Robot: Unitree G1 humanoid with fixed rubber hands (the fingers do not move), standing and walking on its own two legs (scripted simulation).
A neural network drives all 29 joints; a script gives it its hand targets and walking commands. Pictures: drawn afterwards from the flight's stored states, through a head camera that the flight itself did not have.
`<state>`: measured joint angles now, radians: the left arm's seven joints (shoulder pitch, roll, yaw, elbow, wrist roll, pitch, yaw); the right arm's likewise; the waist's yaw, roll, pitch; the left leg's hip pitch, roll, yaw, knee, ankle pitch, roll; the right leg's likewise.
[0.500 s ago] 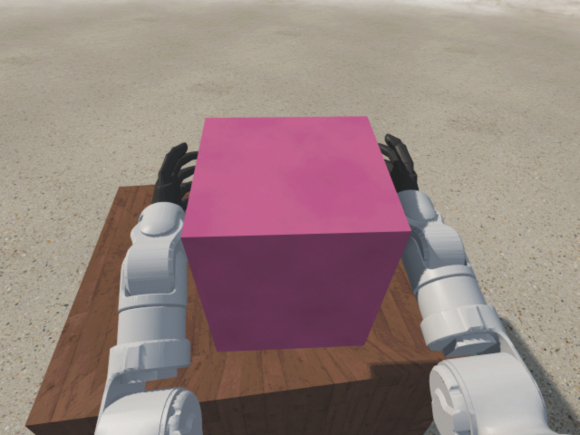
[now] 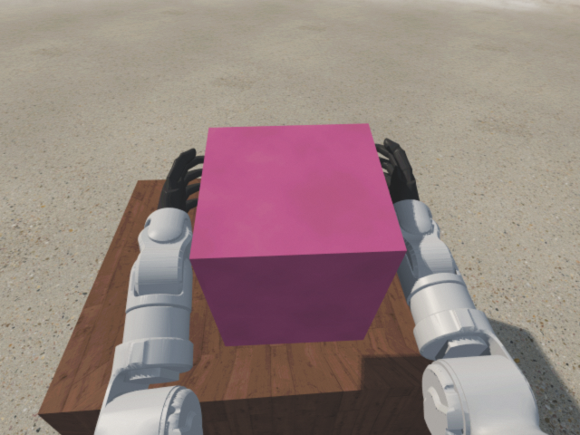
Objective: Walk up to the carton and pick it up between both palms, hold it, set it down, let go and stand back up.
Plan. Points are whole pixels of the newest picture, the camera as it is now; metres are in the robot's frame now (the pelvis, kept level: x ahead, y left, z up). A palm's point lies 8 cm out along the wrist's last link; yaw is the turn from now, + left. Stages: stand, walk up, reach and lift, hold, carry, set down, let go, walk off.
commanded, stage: set down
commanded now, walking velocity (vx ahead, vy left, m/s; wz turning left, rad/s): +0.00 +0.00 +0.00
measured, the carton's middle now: (292, 242) +0.36 +0.01 +0.12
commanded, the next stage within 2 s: none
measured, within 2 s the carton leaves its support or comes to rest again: neither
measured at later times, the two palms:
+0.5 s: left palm (183, 225) +0.37 +0.17 +0.14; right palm (392, 211) +0.41 -0.13 +0.15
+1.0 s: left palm (185, 248) +0.37 +0.17 +0.10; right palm (383, 227) +0.41 -0.13 +0.11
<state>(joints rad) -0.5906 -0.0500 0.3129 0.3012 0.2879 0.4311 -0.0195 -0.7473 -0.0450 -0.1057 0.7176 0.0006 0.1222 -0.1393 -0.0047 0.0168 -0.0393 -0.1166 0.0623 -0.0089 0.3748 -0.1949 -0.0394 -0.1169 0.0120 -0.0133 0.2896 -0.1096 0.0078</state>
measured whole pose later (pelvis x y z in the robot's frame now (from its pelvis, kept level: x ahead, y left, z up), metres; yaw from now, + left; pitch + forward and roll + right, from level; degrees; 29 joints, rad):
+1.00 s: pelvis +0.01 +0.00 +0.00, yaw +0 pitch -3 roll -1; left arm -0.55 -0.09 0.31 0.58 0.29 0.13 0.07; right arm -0.73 -0.04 -0.22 0.99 -0.12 -0.17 -0.08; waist 0.05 0.01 0.02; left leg -0.12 0.06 -0.01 0.36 -0.20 -0.04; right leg -0.12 0.01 -0.01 0.27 -0.11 0.01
